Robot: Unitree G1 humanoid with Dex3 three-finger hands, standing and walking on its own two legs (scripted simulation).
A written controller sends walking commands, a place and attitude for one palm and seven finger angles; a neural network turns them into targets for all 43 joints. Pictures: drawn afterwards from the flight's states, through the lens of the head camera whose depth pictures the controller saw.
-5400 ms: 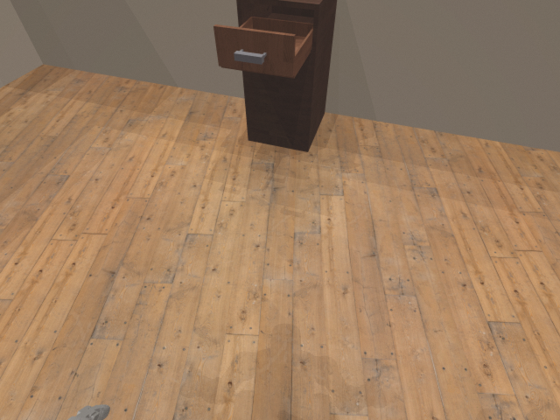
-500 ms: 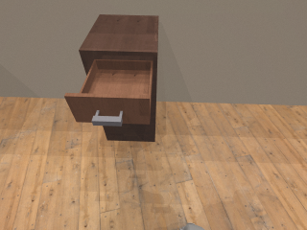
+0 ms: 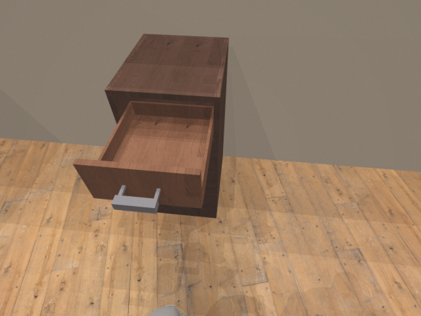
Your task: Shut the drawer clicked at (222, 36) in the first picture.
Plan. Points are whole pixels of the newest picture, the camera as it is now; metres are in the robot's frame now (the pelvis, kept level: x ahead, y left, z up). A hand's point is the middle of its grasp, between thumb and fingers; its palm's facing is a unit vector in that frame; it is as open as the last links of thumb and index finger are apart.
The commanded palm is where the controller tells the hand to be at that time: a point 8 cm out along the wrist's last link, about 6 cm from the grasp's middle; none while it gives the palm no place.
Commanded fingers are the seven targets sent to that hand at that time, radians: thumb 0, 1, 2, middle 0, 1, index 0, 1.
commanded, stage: take the last steps up to it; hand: left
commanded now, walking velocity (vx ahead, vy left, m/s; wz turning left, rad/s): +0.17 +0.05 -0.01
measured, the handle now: (138, 197) +0.41 +0.24 -0.10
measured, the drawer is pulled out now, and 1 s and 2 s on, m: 0.30 0.30 0.30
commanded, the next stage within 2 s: come to a stop and stand still in 0.12 s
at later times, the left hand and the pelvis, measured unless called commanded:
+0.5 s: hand out of the picture +0.14 +0.22 -0.18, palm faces +0.01 -0.98 -0.21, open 7.4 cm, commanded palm none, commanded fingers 0.00 0.90 0.90 -0.20 -0.30 -0.20 -0.30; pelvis +0.08 +0.03 -0.01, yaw -2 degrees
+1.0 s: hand out of the picture +0.10 +0.20 -0.18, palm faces +0.05 -0.98 -0.21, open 7.3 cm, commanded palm none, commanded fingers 0.00 0.90 0.90 -0.20 -0.30 -0.20 -0.30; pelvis +0.06 +0.02 -0.01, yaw -1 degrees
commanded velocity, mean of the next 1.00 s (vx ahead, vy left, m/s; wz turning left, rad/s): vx -0.01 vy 0.02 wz -0.01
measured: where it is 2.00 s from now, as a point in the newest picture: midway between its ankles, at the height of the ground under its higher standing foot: outside the picture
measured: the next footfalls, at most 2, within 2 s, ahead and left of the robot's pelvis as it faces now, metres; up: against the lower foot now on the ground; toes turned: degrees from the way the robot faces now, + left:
left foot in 0.14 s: +0.14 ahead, +0.14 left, +0.00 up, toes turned +8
right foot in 0.56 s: +0.12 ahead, -0.09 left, +0.00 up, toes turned -6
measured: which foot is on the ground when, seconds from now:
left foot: up 0.00-0.12, down 0.14-0.62, up 0.64-0.86, down 0.88-1.00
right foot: down 0.00-0.14, up 0.16-0.54, down 0.56-1.00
